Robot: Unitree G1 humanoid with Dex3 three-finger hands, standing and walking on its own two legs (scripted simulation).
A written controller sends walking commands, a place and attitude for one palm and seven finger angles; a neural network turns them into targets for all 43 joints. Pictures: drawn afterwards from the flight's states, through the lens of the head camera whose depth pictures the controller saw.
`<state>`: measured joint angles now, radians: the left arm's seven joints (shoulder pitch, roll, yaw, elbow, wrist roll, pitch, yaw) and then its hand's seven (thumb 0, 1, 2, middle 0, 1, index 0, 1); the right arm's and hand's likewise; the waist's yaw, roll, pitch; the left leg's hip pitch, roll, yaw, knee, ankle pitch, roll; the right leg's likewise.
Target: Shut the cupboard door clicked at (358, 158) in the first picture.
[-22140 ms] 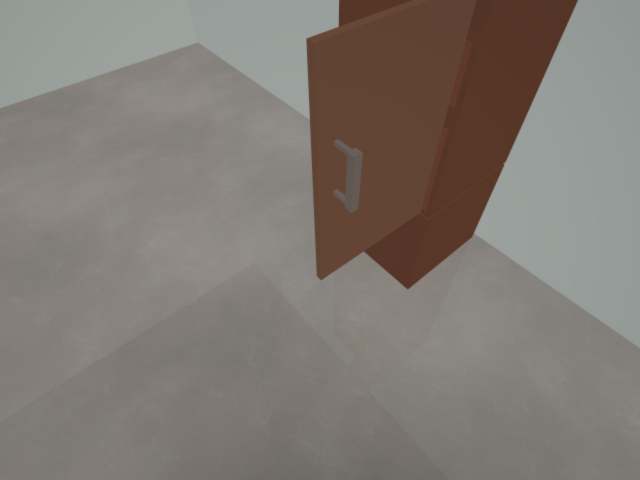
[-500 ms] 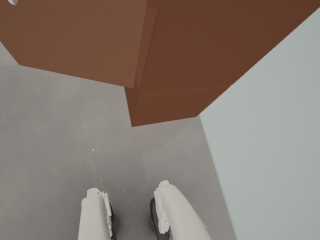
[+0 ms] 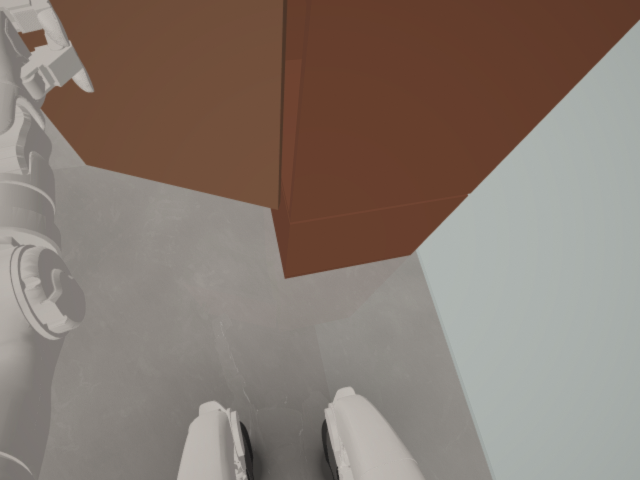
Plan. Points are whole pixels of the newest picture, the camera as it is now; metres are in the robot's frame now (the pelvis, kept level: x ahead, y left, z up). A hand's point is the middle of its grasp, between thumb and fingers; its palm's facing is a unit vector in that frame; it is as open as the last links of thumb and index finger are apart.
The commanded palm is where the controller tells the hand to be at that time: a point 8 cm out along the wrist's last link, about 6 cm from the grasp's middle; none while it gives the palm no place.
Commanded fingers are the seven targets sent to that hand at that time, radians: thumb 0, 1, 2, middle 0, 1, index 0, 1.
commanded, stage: pull the fist back off the door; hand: left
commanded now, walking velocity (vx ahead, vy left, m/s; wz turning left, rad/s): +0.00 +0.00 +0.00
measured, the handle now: out of the picture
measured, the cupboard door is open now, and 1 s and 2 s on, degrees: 65 65 65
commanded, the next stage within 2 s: draw the hand back to the body in 0.36 s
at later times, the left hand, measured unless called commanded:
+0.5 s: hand (62, 118) +0.50 +0.18 +0.10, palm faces +0.06 -1.00 -0.02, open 3.1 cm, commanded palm +0.48 +0.22 +0.10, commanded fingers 0.00 0.90 0.90 -1.30 -1.50 -1.30 -1.50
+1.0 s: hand out of the picture +0.37 +0.21 +0.17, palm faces +0.05 -1.00 -0.04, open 3.1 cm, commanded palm +0.32 +0.26 +0.18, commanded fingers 0.00 0.90 0.90 -1.11 -1.29 -1.11 -1.29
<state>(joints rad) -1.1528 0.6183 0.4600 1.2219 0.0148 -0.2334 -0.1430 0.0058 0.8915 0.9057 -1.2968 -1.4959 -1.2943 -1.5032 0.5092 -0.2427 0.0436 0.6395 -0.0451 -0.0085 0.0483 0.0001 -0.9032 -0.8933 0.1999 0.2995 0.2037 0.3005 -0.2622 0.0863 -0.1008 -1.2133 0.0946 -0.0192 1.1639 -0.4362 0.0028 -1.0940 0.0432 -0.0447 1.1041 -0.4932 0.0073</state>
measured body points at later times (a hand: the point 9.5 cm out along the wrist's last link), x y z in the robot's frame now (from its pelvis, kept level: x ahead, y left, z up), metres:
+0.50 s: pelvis +0.01 -0.01 +0.02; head +0.12 +0.01 +0.45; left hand +0.49 +0.23 +0.11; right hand +0.09 -0.28 -0.10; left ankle +0.05 +0.12 -0.64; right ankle +0.01 -0.13 -0.64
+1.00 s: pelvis +0.02 -0.01 +0.07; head +0.04 -0.02 +0.51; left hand +0.36 +0.26 +0.18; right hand +0.13 -0.26 -0.05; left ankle +0.04 +0.12 -0.64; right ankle +0.01 -0.13 -0.64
